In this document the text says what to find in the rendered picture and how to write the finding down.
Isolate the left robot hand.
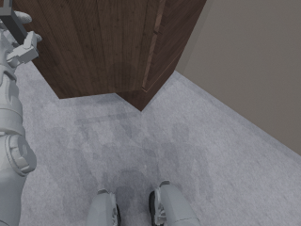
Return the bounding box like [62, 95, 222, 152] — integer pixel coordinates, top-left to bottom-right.
[0, 10, 42, 73]

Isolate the robot right foot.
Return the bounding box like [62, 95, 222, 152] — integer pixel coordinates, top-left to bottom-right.
[149, 191, 164, 226]

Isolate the cupboard door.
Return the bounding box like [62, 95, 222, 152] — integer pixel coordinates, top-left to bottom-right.
[0, 0, 161, 100]

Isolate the right robot shin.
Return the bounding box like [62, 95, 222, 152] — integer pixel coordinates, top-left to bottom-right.
[154, 180, 170, 225]

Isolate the robot left upper arm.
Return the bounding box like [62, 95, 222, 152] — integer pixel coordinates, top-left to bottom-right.
[0, 134, 37, 226]

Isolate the robot left forearm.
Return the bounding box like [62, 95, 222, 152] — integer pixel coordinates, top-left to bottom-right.
[0, 65, 26, 139]

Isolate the handle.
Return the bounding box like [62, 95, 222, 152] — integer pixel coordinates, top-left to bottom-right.
[0, 0, 39, 58]

